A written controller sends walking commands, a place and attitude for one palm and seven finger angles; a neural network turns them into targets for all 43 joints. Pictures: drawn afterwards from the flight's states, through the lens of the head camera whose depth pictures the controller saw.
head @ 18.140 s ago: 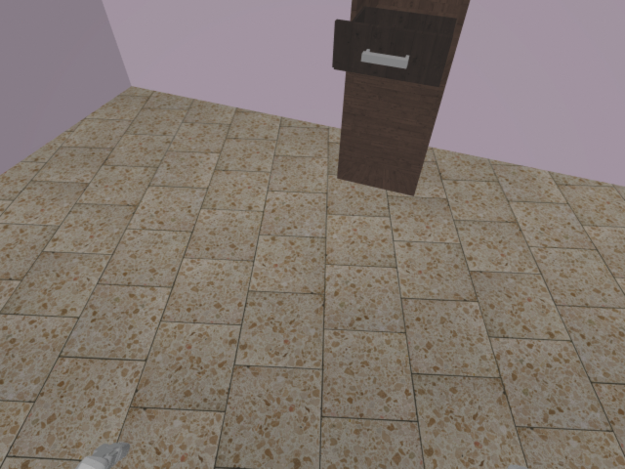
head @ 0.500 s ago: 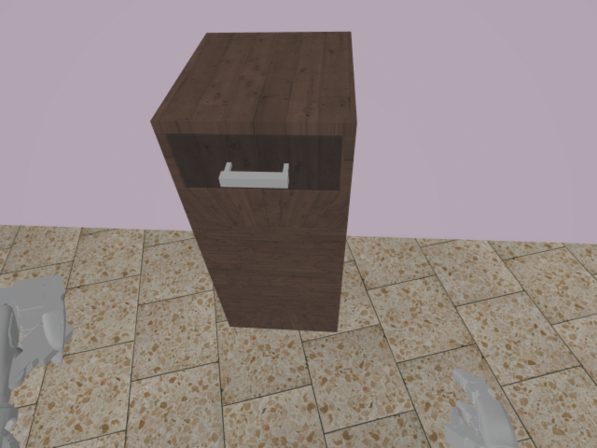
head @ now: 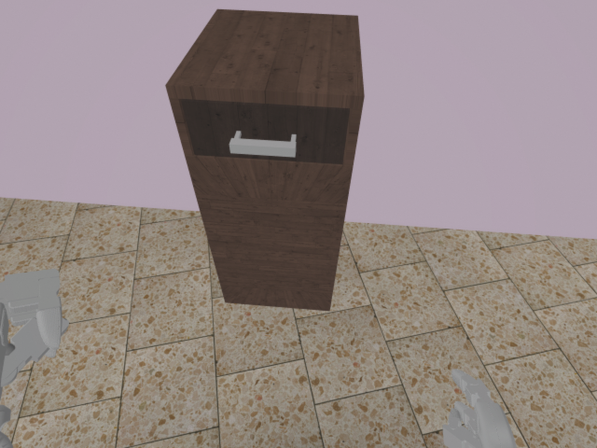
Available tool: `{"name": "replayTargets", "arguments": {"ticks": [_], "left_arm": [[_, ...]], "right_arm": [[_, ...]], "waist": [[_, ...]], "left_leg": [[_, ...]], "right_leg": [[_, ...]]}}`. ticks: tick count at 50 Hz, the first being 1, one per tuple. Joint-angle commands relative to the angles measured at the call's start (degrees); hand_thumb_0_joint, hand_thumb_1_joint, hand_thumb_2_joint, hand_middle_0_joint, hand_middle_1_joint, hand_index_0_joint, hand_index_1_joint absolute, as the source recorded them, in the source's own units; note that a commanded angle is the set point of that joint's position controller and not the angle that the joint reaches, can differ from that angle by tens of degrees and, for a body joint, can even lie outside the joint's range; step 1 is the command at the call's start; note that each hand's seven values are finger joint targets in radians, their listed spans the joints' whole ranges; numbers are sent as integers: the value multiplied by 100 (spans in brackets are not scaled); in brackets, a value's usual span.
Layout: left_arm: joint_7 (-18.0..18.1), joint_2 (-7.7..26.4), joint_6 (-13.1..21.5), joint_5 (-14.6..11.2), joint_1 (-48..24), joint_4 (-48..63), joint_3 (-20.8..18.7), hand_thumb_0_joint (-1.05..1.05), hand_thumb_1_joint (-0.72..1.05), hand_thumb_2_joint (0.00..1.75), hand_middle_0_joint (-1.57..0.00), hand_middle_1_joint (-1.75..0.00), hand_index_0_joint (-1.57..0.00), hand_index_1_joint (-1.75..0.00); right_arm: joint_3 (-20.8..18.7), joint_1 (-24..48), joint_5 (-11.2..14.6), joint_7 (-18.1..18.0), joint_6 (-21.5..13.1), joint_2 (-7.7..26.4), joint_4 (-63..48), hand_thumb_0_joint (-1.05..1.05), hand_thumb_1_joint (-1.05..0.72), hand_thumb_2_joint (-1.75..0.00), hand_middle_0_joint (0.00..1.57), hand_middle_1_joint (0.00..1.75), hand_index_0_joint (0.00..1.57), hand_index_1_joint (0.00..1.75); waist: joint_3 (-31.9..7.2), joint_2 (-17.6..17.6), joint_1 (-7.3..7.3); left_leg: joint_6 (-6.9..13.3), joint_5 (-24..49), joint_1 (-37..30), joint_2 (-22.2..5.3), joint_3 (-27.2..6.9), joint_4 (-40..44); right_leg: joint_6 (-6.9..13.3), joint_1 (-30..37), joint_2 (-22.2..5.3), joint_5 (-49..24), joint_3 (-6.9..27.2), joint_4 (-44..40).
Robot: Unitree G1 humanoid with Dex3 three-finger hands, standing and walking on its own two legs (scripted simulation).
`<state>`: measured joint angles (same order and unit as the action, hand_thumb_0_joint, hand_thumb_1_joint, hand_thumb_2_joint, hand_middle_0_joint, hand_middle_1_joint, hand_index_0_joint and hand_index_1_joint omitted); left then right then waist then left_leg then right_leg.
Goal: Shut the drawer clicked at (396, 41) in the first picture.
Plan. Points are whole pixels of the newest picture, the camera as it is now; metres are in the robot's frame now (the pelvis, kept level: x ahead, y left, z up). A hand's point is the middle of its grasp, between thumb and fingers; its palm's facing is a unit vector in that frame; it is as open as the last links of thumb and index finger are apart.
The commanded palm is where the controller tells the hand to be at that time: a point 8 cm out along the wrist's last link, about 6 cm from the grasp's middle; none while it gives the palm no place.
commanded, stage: step back with the hand held close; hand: left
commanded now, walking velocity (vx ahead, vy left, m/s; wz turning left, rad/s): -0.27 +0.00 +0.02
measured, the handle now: (264, 142) +0.70 +0.12 +0.01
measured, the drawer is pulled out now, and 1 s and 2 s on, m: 0.00 0.00 0.00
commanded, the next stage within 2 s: stop stepping back and stand still in 0.70 s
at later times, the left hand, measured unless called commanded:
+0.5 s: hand out of the picture +0.10 +0.27 +0.18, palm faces +0.42 -0.76 -0.49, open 3.3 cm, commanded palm +0.03 +0.30 +0.19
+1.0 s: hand out of the picture +0.03 +0.21 +0.18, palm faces +0.23 -0.84 -0.49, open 3.3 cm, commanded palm -0.04 +0.26 +0.19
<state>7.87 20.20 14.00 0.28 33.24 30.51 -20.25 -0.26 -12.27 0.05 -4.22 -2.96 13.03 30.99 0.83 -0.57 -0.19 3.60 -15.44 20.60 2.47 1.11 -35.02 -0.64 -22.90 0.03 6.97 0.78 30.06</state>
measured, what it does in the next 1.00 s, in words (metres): walks backwards: right foot, then left foot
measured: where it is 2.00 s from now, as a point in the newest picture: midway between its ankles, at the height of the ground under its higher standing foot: outside the picture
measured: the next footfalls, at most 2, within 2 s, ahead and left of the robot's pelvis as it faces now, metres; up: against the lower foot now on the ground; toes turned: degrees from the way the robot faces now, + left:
right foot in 0.74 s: -0.18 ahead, -0.08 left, +0.00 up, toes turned -5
left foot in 0.86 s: -0.03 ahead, +0.07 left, +0.00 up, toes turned -3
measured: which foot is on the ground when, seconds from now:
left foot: down 0.00-0.72, up 0.74-0.84, down 0.86-1.00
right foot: down 0.00-0.38, up 0.40-0.72, down 0.74-1.00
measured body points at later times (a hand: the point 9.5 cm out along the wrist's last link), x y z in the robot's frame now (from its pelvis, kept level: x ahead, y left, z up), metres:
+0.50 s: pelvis -0.08 +0.01 +0.00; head -0.06 +0.04 +0.45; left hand +0.07 +0.30 +0.21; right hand +0.11 -0.22 -0.06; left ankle +0.03 +0.09 -0.73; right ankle -0.10 -0.14 -0.65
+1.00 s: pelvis -0.20 -0.01 +0.01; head -0.19 +0.01 +0.45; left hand +0.01 +0.26 +0.21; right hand -0.09 -0.28 -0.06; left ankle -0.07 +0.07 -0.73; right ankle -0.23 -0.12 -0.72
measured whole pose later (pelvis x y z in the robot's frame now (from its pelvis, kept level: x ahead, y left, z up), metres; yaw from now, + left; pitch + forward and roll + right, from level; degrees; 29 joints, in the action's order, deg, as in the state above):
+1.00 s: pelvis -0.20 -0.01 +0.01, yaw -6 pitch +0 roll -1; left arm 7.4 27.5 13.0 -3.3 35.8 33.1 -24.9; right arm -0.1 -14.5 -0.1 -4.8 -7.1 12.5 34.8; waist -0.2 2.2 3.6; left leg 2.6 -2.8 22.8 0.1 3.2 -24.8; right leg 0.0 -14.7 1.3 29.5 -1.3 36.4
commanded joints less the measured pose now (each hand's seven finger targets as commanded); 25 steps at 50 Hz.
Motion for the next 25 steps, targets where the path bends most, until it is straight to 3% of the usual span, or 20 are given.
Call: {"name": "replayTargets", "arguments": {"ticks": [1, 3, 4, 6, 7, 8, 10, 12, 14, 16, 17, 18, 19, 20, 21, 22, 23, 24, 25], "left_arm": [[201, 1097, 466, 34, -115, 1354, -900, 0, 90, 90, -140, -160, -140, -160], [208, 1069, 508, 134, -109, 1331, -956, 0, 90, 90, -140, -160, -140, -160], [198, 1077, 512, 160, -63, 1260, -1004, 0, 90, 90, -140, -160, -140, -160], [169, 1129, 534, 166, -104, 1172, -1065, 0, 90, 90, -140, -160, -140, -160], [139, 1139, 555, 111, -6, 1135, -1055, 0, 90, 90, -140, -160, -140, -160], [100, 1174, 582, 86, -64, 1118, -1091, 0, 90, 90, -140, -160, -140, -160], [77, 1167, 600, -117, 102, 1136, -957, 0, 90, 90, -140, -160, -140, -160], [81, 1218, 570, -177, 94, 1191, -921, 0, 90, 90, -140, -160, -140, -160], [137, 1251, 536, -184, 169, 1214, -941, 0, 90, 90, -140, -160, -140, -160], [162, 1298, 520, -192, 221, 1350, -981, 0, 90, 90, -140, -160, -140, -160], [164, 1301, 531, -193, 274, 1444, -995, 0, 90, 90, -140, -160, -140, -160], [161, 1315, 571, -182, 162, 1741, -981, 0, 90, 90, -140, -160, -140, -160], [169, 1379, 640, -62, 213, 1803, -1137, 0, 90, 90, -140, -160, -140, -160], [170, 1356, 659, 13, 80, 1831, -1154, 0, 90, 90, -140, -160, -140, -160], [190, 1394, 696, 56, -82, 1854, -1235, 0, 90, 90, -140, -160, -140, -160], [194, 1303, 672, 42, -149, 1834, -1204, 0, 90, 90, -140, -160, -140, -160], [187, 1298, 633, -42, -231, 1947, -1142, 0, 90, 90, -140, -160, -140, -160], [197, 1167, 580, -102, -117, 1850, -1037, 0, 90, 90, -140, -160, -140, -160], [207, 1045, 512, -115, -2, 1701, -902, 0, 90, 90, -140, -160, -140, -160]], "right_arm": [[-322, 499, -13, -80, -398, 806, -908, 0, -90, -90, 20, 30, 20, 30], [-341, 536, 3, -97, -462, 811, -945, 0, -90, -90, 20, 30, 20, 30], [-355, 525, 4, -100, -474, 785, -946, 0, -90, -90, 20, 30, 20, 30], [-400, 533, 15, -89, -495, 800, -961, 0, -90, -90, 20, 30, 20, 30], [-418, 421, 32, -75, -503, 769, -908, 0, -90, -90, 20, 30, 20, 30], [-459, 468, -14, -66, -522, 789, -883, 0, -90, -90, 20, 30, 20, 30], [-429, 356, -15, 33, -474, 641, -691, 0, -90, -90, 20, 30, 20, 30], [-462, 386, -6, 83, -383, 583, -627, 0, -90, -90, 20, 30, 20, 30], [-458, 460, 31, 85, -297, 521, -590, 0, -90, -90, 20, 30, 20, 30], [-412, 500, 11, 64, -246, 511, -585, 0, -90, -90, 20, 30, 20, 30], [-404, 543, -5, 34, -254, 577, -596, 0, -90, -90, 20, 30, 20, 30], [-418, 606, -18, -34, -315, 726, -664, 0, -90, -90, 20, 30, 20, 30], [-427, 706, -38, -68, -415, 804, -750, 0, -90, -90, 20, 30, 20, 30], [-416, 629, -120, -69, -543, 675, -749, 0, -90, -90, 20, 30, 20, 30], [-446, 553, -144, -57, -638, 652, -616, 0, -90, -90, 20, 30, 20, 30], [-487, 516, -118, -23, -669, 666, -565, 0, -90, -90, 20, 30, 20, 30], [-492, 512, -79, -7, -706, 621, -571, 0, -90, -90, 20, 30, 20, 30], [-506, 525, -109, 7, -781, 622, -508, 0, -90, -90, 20, 30, 20, 30], [-520, 529, -96, 39, -797, 623, -420, 0, -90, -90, 20, 30, 20, 30]], "waist": [[-507, -620, 100], [-560, -1179, 38], [-535, -1030, 20], [-333, -591, 38], [-269, -115, 87], [-318, 168, 105], [-648, 627, 157], [-887, 956, 146], [-884, 981, 128], [-862, 878, 159], [-771, 476, 170], [-672, -485, 174], [-925, -1779, 98], [-948, -2038, 141], [-867, -1655, 138], [-705, -1349, 111], [-786, -843, 77], [-739, -677, 10], [-728, -703, -20]], "left_leg": [[405, -2226, 1865, -1043, -1252, 1916], [563, -2886, 2915, -1392, -1561, 2420], [579, -2853, 3067, -1432, -1509, 2363], [542, -2564, 3256, -1179, -1228, 1852], [396, -1946, 2719, -877, -1039, 1374], [289, -1833, 2349, -700, -852, 1033], [-95, -255, 750, -316, -413, 118], [-233, -391, 54, -169, -228, -511], [-244, -666, -253, -160, -220, -938], [-170, -452, -532, -258, -269, -238], [-48, -325, -528, -474, -550, 571], [147, -92, -196, -970, -1193, 1429], [473, -811, 915, -1900, -2048, 2290], [736, -1711, 1686, -2389, -2481, 2861], [856, -2533, 2328, -2593, -2383, 3085], [883, -2317, 2275, -2456, -2184, 2846], [785, -1485, 1470, -2261, -1871, 2410], [718, -969, 793, -2083, -1622, 2257], [571, -896, 426, -1943, -1364, 2260]], "right_leg": [[2, 1820, -47, 685, 447, 434], [-104, 2808, 237, 134, 240, 1369], [-115, 2943, 278, -51, 250, 1499], [-51, 2959, 192, -472, 534, 1248], [85, 2443, 24, -926, 843, 742], [165, 2071, -225, -754, 1167, 268], [499, 868, -906, -1281, 1685, -536], [697, 303, -1277, -549, 1812, -1090], [775, -184, -1393, 340, 1708, -1396], [573, -410, -1157, 575, 1263, -1203], [347, -450, -758, 682, 943, -781], [96, -277, -140, 702, 490, 134], [-113, 760, 413, 899, 9, 1765], [-89, 1126, 592, 1636, 233, 3367], [-112, 1488, 603, 1552, 463, 4291], [-100, 1307, 577, 1508, 494, 4366], [-101, 779, 482, 1637, 461, 3903], [-105, 401, 392, 1843, 318, 3488], [-89, 263, 364, 1980, 101, 3180]]}}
